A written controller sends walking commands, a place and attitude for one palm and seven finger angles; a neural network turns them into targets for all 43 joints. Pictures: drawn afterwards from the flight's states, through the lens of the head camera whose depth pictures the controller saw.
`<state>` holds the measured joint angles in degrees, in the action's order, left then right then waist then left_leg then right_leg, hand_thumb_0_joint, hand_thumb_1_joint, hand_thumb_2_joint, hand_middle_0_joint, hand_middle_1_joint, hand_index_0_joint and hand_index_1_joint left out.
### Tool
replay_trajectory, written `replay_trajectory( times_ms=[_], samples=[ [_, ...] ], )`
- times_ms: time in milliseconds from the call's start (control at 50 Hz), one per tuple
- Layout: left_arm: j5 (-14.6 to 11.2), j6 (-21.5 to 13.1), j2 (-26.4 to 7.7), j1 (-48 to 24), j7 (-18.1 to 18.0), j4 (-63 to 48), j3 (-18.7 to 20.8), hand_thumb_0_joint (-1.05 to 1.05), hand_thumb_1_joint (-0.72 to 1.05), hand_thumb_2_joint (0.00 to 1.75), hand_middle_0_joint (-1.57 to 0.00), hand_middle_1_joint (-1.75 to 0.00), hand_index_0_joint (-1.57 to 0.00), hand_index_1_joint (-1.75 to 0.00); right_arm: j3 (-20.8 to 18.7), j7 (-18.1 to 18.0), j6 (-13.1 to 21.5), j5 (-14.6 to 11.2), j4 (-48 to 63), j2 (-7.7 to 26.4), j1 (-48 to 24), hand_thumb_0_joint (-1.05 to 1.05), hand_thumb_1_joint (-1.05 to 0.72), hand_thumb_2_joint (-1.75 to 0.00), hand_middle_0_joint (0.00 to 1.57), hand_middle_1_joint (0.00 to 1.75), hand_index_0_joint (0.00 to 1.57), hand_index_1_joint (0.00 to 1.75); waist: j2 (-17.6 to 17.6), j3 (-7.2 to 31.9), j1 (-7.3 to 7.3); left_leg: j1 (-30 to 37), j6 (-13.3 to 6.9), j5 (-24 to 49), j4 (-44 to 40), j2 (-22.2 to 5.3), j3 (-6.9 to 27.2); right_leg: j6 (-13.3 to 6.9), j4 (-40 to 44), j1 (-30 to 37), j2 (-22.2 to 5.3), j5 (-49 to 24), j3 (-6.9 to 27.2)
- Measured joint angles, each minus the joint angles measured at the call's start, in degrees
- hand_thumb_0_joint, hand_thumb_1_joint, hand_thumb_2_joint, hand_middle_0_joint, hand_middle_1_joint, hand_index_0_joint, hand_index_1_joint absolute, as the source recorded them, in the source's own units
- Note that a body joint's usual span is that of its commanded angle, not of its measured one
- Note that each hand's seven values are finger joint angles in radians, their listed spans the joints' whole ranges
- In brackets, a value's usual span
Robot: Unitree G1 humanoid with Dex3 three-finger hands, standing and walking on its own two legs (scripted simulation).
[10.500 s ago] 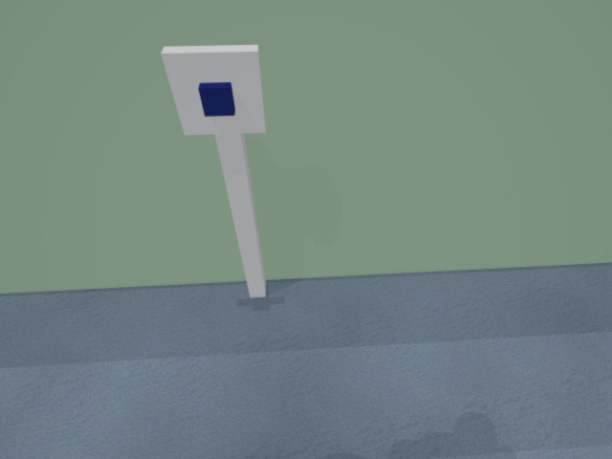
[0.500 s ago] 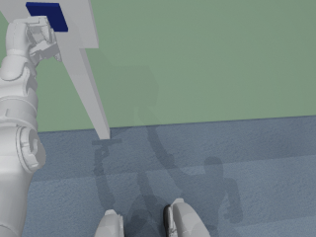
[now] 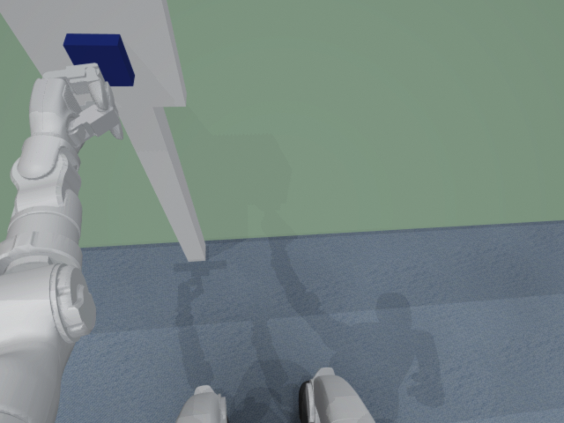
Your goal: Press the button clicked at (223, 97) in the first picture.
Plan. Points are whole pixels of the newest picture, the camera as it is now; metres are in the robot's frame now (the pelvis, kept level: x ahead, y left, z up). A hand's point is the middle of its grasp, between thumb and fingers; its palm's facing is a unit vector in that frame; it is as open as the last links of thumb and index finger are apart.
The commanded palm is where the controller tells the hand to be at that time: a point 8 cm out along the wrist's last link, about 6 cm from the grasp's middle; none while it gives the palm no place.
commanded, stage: pull the fist back off the button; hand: left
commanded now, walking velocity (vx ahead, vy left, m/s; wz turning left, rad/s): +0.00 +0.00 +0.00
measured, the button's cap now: (102, 59) +0.57 +0.20 +0.14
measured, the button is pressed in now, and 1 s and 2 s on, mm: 0 0 0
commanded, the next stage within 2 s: draw the hand back to the body in 0.54 s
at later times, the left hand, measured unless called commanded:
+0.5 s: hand (112, 157) +0.44 +0.18 +0.10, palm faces +0.02 -1.00 -0.02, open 3.1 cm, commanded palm +0.41 +0.23 +0.11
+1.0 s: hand (75, 194) +0.36 +0.19 +0.14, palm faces +0.03 -1.00 -0.03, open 3.1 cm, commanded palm +0.33 +0.24 +0.15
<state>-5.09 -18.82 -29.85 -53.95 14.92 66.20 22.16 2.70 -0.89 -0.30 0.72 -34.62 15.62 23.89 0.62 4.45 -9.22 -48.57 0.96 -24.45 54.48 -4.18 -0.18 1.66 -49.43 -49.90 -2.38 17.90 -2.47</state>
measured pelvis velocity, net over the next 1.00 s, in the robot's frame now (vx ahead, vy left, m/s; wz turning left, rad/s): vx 0.03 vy -0.02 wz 0.02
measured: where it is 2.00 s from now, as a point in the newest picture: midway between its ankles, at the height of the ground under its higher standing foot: outside the picture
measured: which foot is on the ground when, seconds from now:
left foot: down 0.00-1.00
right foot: down 0.00-1.00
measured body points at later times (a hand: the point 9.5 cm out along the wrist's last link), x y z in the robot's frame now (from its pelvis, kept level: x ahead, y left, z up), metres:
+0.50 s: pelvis +0.04 -0.01 +0.02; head +0.11 -0.01 +0.47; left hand +0.43 +0.23 +0.11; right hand +0.15 -0.26 -0.09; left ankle +0.01 +0.13 -0.68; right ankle +0.05 -0.14 -0.68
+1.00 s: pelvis +0.03 -0.02 +0.03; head +0.05 -0.03 +0.48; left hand +0.36 +0.25 +0.14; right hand +0.16 -0.26 -0.07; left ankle +0.01 +0.13 -0.68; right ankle +0.05 -0.15 -0.68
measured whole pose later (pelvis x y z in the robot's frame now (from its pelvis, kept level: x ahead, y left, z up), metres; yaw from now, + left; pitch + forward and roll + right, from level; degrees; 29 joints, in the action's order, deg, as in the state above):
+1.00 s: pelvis +0.03 -0.02 +0.03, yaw +1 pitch +5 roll +0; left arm -15.5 -10.9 -17.5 -12.2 16.5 24.8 15.9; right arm 2.1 -3.7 1.0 -3.2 -32.4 15.3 17.3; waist 2.6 3.6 -0.9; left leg -23.6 2.3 -22.4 41.0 -3.6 -0.9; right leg 0.8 -40.6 -27.0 -2.6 18.6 -2.6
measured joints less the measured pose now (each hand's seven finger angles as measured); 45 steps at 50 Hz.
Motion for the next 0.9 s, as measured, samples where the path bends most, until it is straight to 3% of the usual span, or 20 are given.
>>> replay_trajectory(
  times_ms=[140,300,400,500,600,720,900],
  samples=[
    [-1.6,0.3,4.0,8.5,-0.8,-6.6,-0.1,-0.02,0.84,0.91,-1.30,-1.50,-1.31,-1.50,-0.7,0.0,-0.9,-0.7,0.9,-0.5,-0.8,0.01,-0.90,-0.90,0.20,0.30,0.20,0.30,0.2,0.7,1.57,4.7,0.0,-0.8,-2.2,-0.2,-1.0,0.1,1.5,3.9,0.3,0.9,0.8],
    [-4.3,0.5,9.5,18.8,-1.3,-16.8,-3.4,0.01,0.89,0.90,-1.30,-1.50,-1.30,-1.50,-1.5,-0.1,-1.3,-1.8,1.6,-0.9,-2.6,0.01,-0.90,-0.90,0.20,0.30,0.20,0.30,0.8,1.4,4.02,10.6,0.2,-1.5,-5.2,-0.1,-1.4,0.2,3.4,9.3,0.2,2.0,1.0],
    [-4.8,1.8,11.4,24.1,-2.1,-22.2,-4.5,0.01,0.89,0.90,-1.30,-1.50,-1.30,-1.50,-1.6,-0.2,-1.3,-2.0,2.5,-1.2,-4.5,0.01,-0.90,-0.90,0.20,0.30,0.20,0.30,0.8,1.0,5.08,13.3,0.4,-1.3,-6.8,0.1,-1.5,0.1,4.3,11.6,0.1,2.4,1.0],
    [-6.1,1.0,13.3,30.7,-2.1,-29.8,-6.4,0.01,0.90,0.90,-1.30,-1.50,-1.30,-1.50,-1.8,-0.2,-0.6,-2.2,2.9,-1.3,-5.7,0.01,-0.91,-0.90,0.20,0.30,0.20,0.30,1.0,0.9,6.46,15.9,0.7,-1.1,-8.2,0.1,-1.3,-0.1,5.2,14.2,0.0,2.6,0.6],
    [-5.9,2.0,13.9,30.3,-2.2,-29.7,-8.4,0.01,0.90,0.90,-1.30,-1.50,-1.30,-1.50,-1.5,-0.8,-0.4,-2.3,1.9,-1.2,-7.6,0.01,-0.90,-0.90,0.20,0.30,0.20,0.30,0.9,0.2,7.25,16.8,0.9,-0.8,-8.2,0.5,-0.1,-0.3,4.9,15.6,-0.5,2.9,-0.5],
    [-5.7,2.8,13.5,27.9,-1.9,-28.1,-8.2,0.02,0.90,0.90,-1.30,-1.50,-1.30,-1.50,-1.0,-1.4,-0.1,-2.2,1.3,-1.2,-9.2,0.01,-0.90,-0.90,0.20,0.30,0.20,0.30,0.6,-0.7,6.94,16.8,1.2,-0.2,-8.2,0.6,0.1,-0.7,4.4,15.5,-0.6,2.6,-0.7],
    [-8.9,5.1,12.3,36.9,0.6,-36.2,-5.8,0.02,0.90,0.90,-1.30,-1.50,-1.30,-1.50,-0.8,-2.0,0.2,-3.3,2.3,-0.8,-6.6,0.01,-0.90,-0.90,0.20,0.30,0.20,0.30,1.6,-0.1,7.34,22.2,1.3,1.1,-11.8,0.4,-1.0,-0.9,7.0,19.9,-0.1,1.5,0.3]
  ],
)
